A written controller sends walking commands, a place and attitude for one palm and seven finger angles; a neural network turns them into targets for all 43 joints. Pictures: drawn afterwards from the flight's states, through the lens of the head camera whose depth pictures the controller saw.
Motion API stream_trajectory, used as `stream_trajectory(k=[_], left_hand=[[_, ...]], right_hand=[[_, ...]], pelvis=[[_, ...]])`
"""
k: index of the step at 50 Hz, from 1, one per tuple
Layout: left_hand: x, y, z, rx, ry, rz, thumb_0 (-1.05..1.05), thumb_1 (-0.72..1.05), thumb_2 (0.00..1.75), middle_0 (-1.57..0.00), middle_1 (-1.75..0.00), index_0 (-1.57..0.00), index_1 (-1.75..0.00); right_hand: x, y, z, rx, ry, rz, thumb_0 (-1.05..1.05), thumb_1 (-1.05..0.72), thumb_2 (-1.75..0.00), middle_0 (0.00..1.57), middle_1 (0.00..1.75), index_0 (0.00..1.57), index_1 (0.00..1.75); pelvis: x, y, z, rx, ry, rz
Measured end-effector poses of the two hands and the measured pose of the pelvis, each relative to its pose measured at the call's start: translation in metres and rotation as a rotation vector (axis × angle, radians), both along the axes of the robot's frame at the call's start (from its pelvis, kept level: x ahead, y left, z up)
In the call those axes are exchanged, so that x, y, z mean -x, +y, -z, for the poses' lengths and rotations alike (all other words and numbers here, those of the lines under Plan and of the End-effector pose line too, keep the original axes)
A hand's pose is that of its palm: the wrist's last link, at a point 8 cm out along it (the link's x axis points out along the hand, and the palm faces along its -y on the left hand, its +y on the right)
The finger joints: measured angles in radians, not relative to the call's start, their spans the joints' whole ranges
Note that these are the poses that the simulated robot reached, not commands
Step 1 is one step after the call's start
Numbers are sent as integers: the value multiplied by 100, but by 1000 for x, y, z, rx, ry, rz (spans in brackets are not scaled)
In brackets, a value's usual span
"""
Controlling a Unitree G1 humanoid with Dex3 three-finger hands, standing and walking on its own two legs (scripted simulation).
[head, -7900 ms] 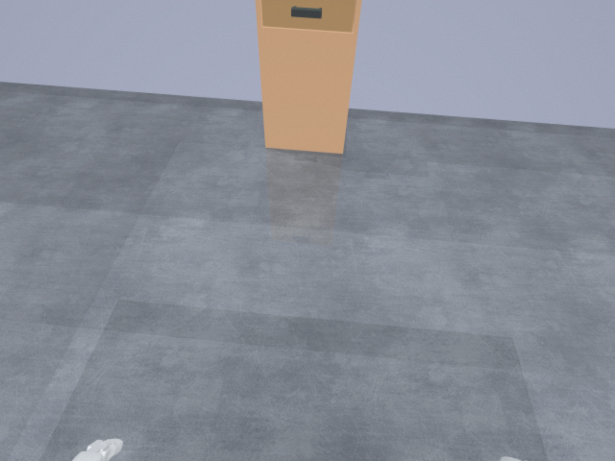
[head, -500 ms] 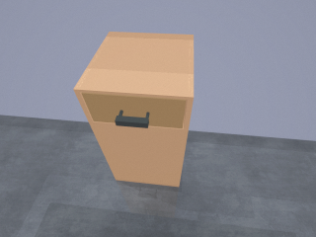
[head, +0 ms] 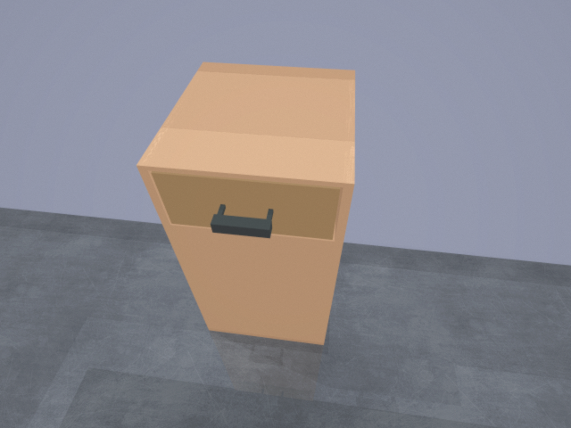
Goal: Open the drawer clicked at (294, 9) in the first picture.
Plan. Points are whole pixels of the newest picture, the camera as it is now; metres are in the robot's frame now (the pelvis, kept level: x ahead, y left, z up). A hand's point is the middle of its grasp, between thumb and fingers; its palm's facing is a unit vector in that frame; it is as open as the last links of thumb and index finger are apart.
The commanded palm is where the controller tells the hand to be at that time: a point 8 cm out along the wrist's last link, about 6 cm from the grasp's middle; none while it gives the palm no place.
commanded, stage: look again from close up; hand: left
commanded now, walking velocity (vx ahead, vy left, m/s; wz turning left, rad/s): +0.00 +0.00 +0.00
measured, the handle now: (244, 218) +0.52 +0.12 -0.07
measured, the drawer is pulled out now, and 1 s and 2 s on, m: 0.00 0.00 0.00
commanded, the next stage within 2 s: raise the hand with hooked fingers in 0.54 s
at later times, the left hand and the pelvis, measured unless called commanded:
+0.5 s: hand out of the picture -0.01 +0.16 -0.17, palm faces +0.04 -0.98 -0.18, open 7.3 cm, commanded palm none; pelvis +0.00 +0.00 +0.00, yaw +1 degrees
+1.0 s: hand (175, 388) +0.18 +0.17 -0.04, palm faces +0.02 -0.36 -0.93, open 8.2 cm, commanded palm +0.13 +0.22 -0.02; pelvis -0.04 +0.01 -0.03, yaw -2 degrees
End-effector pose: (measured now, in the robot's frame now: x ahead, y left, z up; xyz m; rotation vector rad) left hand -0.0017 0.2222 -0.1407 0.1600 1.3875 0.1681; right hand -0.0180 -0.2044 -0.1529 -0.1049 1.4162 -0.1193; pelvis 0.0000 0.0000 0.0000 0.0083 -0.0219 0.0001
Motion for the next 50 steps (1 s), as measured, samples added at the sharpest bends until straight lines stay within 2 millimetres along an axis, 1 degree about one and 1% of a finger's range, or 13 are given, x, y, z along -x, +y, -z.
stream_trajectory(k=[18,26,33,34,35,37,39,40,42,44,45,47,50], left_hand=[[11,-8,2,16,24,-15,2,93,90,-20,-30,-20,-30],[17,-13,3,29,41,-20,2,93,90,-20,-30,-20,-30],[20,-15,5,31,41,-22,2,93,90,-20,-30,-20,-30],[13,-12,0,11,19,36,2,93,90,-20,-30,-20,-30],[0,-4,-10,-38,-54,90,4,95,90,-21,-30,-20,-30],[-35,14,-41,-167,-257,161,6,96,89,-21,-31,-20,-31],[-74,23,-75,-296,-444,275,6,94,89,-21,-32,-20,-32],[-95,24,-91,-367,-535,356,6,93,88,-21,-33,-20,-33],[-133,19,-122,-524,-708,531,5,89,87,-21,-35,-20,-34],[-161,7,-147,-680,-859,676,4,84,86,-21,-37,-20,-37],[-169,0,-155,-741,-921,733,4,82,85,-21,-38,-20,-38],[-174,-16,-162,-815,-1009,825,3,77,83,-21,-40,-20,-40],[-161,-34,-156,-856,-1072,919,2,70,80,-21,-44,-21,-44]], right_hand=[[19,-1,-2,0,58,7,0,-91,-90,20,30,20,29],[20,0,-3,-1,66,6,0,-91,-90,20,30,20,29],[16,1,-3,0,55,10,0,-91,-90,20,30,20,29],[11,-1,-4,7,19,11,0,-91,-90,20,30,20,29],[2,-3,-5,26,-52,15,0,-91,-90,20,30,20,30],[-19,-15,-9,81,-204,38,2,-93,-90,21,30,20,30],[-48,-27,-13,110,-358,27,2,-93,-90,21,30,20,30],[-64,-32,-17,122,-430,3,2,-93,-90,21,30,20,30],[-98,-41,-27,142,-565,-48,2,-93,-90,21,30,20,30],[-131,-47,-42,156,-680,-89,2,-93,-90,20,30,20,29],[-146,-48,-50,159,-724,-106,2,-92,-90,20,30,20,29],[-172,-48,-66,156,-782,-139,2,-92,-90,20,30,20,29],[-204,-41,-84,144,-821,-201,1,-92,-90,20,30,20,29]], pelvis=[[1,-3,0,1,0,-8],[1,-4,-1,3,6,-10],[2,-3,0,9,8,-8],[4,-2,1,11,9,6],[5,-1,2,7,10,18],[7,2,3,-1,18,12],[12,6,6,-8,31,-2],[15,8,8,-11,45,-7],[22,11,13,-17,74,-10],[27,13,18,-22,98,2],[30,14,21,-26,109,11],[33,15,25,-34,129,30],[38,14,32,-44,147,41]])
